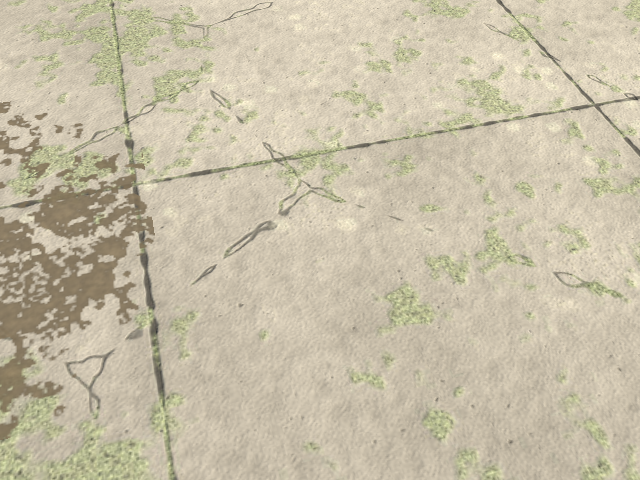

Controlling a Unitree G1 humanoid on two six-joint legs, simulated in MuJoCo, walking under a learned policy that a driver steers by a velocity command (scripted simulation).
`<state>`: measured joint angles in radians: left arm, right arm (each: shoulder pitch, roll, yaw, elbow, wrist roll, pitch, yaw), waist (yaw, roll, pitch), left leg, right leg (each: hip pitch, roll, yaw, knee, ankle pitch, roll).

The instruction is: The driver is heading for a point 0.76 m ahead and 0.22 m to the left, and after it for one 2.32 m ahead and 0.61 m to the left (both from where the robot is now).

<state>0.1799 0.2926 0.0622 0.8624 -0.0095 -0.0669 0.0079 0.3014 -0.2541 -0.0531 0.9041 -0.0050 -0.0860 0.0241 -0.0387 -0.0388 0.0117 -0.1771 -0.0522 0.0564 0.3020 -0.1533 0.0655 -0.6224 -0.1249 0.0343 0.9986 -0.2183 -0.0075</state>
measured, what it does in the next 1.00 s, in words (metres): walks ahead, turning left: right foot, then left foot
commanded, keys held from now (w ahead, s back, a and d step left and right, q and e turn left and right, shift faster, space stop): w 0.22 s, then w+q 0.78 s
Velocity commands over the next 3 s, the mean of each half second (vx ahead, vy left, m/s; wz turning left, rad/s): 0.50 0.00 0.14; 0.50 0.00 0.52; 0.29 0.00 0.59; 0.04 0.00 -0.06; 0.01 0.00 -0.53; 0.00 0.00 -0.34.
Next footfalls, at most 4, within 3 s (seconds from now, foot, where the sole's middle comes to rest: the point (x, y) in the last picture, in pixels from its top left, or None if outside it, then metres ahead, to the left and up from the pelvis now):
0.28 right None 0.33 -0.17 -0.78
0.84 left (264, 434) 0.59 0.11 -0.78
1.28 right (289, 301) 0.94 0.05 -0.78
1.68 left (208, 372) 0.74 0.24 -0.78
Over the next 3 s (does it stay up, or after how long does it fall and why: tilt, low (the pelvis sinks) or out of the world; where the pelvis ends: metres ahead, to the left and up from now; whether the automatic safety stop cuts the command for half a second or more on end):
stays up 0.78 0.09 -0.01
